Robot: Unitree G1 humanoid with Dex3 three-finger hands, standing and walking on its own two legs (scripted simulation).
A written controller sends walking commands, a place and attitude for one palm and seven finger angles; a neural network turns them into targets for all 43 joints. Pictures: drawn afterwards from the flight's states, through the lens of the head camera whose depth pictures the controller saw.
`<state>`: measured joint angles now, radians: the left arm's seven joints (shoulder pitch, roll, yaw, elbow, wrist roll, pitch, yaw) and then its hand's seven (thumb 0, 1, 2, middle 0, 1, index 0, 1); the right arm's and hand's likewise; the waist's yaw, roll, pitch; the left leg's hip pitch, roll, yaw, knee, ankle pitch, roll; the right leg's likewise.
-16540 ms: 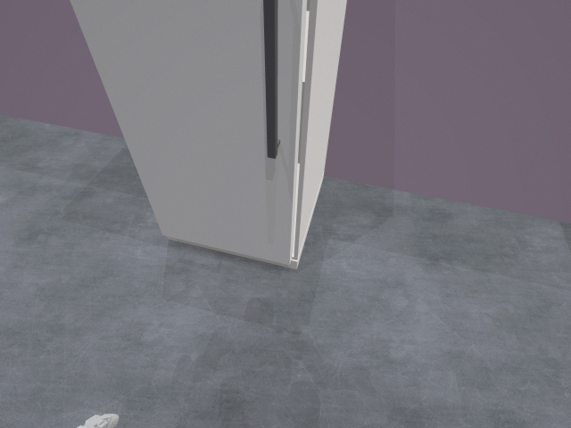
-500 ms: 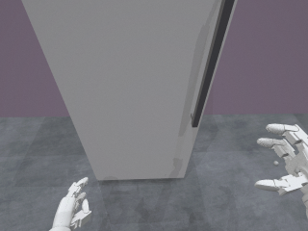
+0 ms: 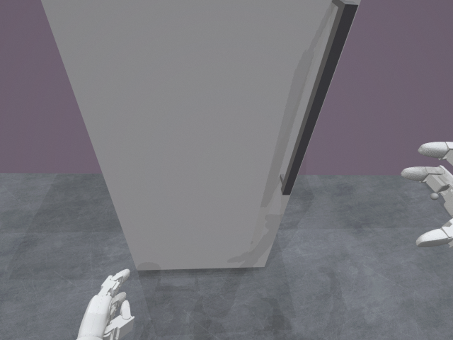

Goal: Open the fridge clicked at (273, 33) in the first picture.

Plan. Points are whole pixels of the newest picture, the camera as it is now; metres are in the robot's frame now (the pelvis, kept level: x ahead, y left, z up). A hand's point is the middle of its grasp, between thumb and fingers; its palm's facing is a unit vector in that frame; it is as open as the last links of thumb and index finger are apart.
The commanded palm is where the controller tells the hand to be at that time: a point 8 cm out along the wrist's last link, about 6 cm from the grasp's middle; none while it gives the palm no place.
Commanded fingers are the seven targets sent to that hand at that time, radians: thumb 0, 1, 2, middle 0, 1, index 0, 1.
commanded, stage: raise the hand to about handle height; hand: right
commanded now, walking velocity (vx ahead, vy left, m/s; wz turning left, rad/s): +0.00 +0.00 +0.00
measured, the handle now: (305, 117) +0.55 -0.17 +0.14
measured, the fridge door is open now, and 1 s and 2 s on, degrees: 0 0 0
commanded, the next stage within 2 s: move the hooked fingers beside the handle in 0.42 s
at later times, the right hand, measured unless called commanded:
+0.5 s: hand (428, 197) +0.28 -0.28 +0.19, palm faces +0.02 +1.00 -0.07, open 14.0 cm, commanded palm +0.25 -0.32 +0.20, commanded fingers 0.00 0.50 -0.30 0.30 1.20 0.30 1.20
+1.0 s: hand (396, 167) +0.34 -0.26 +0.19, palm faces +0.00 +1.00 -0.03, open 14.0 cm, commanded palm +0.32 -0.31 +0.19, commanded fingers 0.00 0.50 -0.30 0.30 1.20 0.30 1.20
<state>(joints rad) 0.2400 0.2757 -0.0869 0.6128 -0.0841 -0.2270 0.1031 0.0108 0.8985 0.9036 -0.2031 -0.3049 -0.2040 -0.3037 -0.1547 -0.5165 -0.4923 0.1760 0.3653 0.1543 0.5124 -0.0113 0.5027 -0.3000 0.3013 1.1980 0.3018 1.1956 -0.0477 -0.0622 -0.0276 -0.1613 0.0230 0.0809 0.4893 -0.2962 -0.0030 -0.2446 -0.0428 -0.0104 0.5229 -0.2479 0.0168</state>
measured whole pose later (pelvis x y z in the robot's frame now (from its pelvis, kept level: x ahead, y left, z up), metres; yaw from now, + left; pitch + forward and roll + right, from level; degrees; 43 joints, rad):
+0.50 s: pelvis +0.00 +0.00 +0.00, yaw +0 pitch -2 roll +1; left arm 0.22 0.26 -0.08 0.59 -0.09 -0.19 0.10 0.01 0.90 0.90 -0.20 -0.30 -0.20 -0.30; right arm -0.13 -0.49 -0.48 0.13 0.35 0.20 0.49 -0.01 0.50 -0.30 0.30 1.20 0.30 1.20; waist -0.05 -0.06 -0.04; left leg -0.14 0.03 0.07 0.47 -0.29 -0.01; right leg -0.22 -0.04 -0.02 0.50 -0.25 0.01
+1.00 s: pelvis -0.01 +0.00 +0.00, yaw +1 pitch -1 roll +0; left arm 0.24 0.27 -0.08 0.61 -0.08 -0.16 0.11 0.01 0.90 0.90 -0.20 -0.30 -0.20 -0.30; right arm -0.38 -0.48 -0.41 0.39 0.28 0.16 0.42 -0.01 0.50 -0.30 0.30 1.20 0.30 1.20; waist -0.01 -0.04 -0.03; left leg -0.18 0.02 0.06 0.47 -0.27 0.00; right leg -0.25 -0.04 -0.03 0.49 -0.22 0.01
